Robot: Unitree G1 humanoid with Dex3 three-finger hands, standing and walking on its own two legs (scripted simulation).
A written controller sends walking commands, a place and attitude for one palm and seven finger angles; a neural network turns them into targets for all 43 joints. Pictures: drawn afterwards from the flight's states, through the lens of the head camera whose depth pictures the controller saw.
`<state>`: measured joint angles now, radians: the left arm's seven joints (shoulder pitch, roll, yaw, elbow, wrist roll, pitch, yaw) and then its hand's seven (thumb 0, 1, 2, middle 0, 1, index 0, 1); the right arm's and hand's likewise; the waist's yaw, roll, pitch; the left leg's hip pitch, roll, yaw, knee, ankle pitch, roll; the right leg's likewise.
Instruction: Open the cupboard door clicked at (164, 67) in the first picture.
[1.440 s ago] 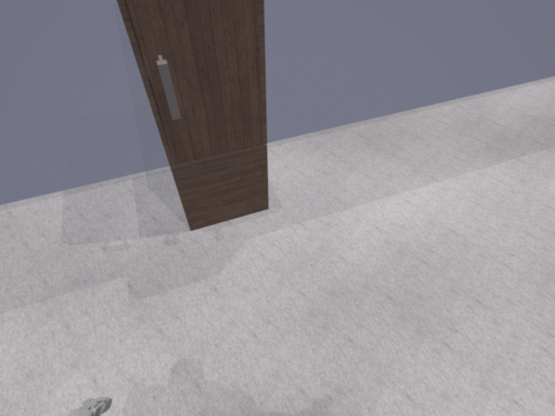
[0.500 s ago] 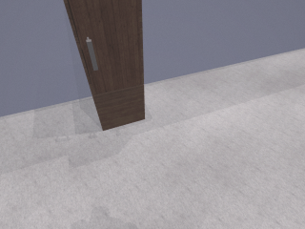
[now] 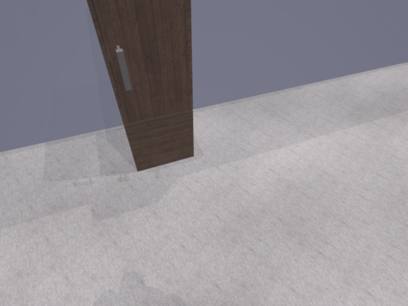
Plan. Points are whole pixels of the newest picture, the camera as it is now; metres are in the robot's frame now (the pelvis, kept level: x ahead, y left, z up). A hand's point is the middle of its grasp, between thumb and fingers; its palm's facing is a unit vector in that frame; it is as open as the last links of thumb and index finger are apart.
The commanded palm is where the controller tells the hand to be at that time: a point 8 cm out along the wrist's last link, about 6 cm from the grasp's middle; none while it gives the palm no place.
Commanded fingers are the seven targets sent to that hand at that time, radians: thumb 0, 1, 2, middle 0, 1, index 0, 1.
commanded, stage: look at it before walking up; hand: left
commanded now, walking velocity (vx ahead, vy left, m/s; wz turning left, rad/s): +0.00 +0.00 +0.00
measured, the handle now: (123, 68) +0.97 +0.39 -0.05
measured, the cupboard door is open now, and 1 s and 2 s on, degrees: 0 0 0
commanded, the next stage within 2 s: walk to a spot facing it in 0.20 s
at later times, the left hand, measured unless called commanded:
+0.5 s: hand out of the picture +0.06 +0.23 -0.17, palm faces -0.05 -0.96 -0.28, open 7.4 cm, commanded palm none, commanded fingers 0.00 0.90 0.90 -0.20 -0.30 -0.20 -0.30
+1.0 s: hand out of the picture +0.15 +0.21 -0.20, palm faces -0.17 -0.97 -0.17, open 7.4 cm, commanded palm none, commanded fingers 0.00 0.90 0.90 -0.20 -0.30 -0.20 -0.30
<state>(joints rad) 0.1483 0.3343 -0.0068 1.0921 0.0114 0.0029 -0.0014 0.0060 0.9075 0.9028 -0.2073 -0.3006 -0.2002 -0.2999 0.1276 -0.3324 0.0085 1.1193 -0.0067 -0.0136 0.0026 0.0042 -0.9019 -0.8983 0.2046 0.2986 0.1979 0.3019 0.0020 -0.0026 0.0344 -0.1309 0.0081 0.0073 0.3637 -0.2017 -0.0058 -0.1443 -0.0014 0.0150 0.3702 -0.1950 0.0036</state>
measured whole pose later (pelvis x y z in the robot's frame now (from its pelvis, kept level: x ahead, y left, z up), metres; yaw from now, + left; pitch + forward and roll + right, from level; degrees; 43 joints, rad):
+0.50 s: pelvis +0.02 +0.00 -0.01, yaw -4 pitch -1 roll +0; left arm 0.24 0.29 0.01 1.06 0.02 0.04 -0.02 0.00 0.91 0.90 -0.20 -0.30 -0.20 -0.30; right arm 0.17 -0.28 0.00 1.07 -0.02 0.00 0.00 0.00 -0.90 -0.90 0.20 0.30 0.20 0.30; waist 0.02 0.00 0.00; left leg -0.15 0.03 0.07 0.46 -0.30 0.00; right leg -0.21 0.02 0.07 0.52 -0.32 -0.01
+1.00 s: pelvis +0.18 +0.02 -0.03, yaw -19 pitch +0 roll -1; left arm 0.46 0.17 0.07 1.07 0.02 -0.01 -0.01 0.01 0.91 0.90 -0.21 -0.30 -0.20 -0.30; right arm 0.10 -0.18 -0.03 0.90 -0.02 -0.07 0.01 0.00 -0.90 -0.90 0.20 0.30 0.20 0.30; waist 0.06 -0.02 0.05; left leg -0.42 0.09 0.09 0.62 -0.19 0.00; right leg -0.14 0.03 0.15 0.68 -0.49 0.00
